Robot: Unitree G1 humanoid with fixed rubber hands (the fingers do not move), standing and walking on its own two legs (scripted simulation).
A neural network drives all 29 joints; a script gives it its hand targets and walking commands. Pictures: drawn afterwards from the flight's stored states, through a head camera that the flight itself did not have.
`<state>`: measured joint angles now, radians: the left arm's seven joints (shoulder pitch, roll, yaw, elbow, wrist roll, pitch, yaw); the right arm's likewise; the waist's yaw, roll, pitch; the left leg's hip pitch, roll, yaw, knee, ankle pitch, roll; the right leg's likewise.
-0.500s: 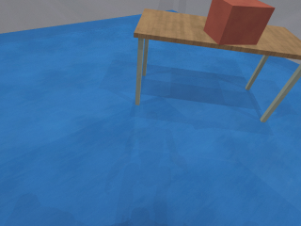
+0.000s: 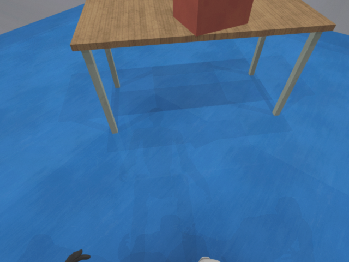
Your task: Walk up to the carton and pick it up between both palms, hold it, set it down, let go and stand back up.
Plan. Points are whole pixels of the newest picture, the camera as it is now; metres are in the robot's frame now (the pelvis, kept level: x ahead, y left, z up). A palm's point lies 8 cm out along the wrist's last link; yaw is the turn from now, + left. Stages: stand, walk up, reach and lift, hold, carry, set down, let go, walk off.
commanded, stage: walk up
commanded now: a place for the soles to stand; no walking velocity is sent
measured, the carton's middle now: out of the picture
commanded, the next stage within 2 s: none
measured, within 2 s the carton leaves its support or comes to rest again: neither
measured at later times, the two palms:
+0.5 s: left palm (78, 214) +0.28 +0.26 -0.11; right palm (278, 203) +0.29 -0.26 -0.07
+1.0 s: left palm (128, 147) +0.48 +0.15 -0.09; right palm (288, 139) +0.51 -0.38 -0.09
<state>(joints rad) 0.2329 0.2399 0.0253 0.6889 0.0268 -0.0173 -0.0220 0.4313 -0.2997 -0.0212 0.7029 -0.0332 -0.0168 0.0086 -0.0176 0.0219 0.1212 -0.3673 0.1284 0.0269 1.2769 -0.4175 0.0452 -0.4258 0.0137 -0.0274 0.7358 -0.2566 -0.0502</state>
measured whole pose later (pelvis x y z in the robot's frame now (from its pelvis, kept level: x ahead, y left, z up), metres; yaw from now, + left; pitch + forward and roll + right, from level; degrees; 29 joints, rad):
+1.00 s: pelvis +0.44 -0.11 +0.02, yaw +3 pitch -3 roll +0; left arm 0.34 0.27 0.03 0.73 0.04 -0.02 -0.02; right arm 0.40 -0.27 -0.05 0.67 -0.03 -0.01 0.01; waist 0.03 0.01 0.07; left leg -0.51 0.05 0.01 1.04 -0.37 0.00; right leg -0.25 -0.03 -0.14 0.59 -0.30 -0.06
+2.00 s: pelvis +0.76 -0.25 +0.01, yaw +8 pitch -2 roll +0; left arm 0.34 0.28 -0.02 0.71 -0.01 0.03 0.00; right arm 0.20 -0.24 0.00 0.65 0.00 0.01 0.00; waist 0.04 -0.04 0.10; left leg -0.39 0.01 0.04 0.69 -0.26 0.02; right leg -0.25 -0.03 -0.14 0.70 -0.42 -0.03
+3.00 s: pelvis +0.81 -0.21 +0.02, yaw +9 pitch -2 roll -1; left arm 0.40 0.27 0.03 0.73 0.02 0.01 0.00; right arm 0.38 -0.24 -0.02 0.74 -0.04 0.00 -0.01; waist -0.03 -0.03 0.08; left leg -0.25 -0.02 0.05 0.53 -0.25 0.06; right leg -0.35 -0.02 -0.03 0.87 -0.51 0.00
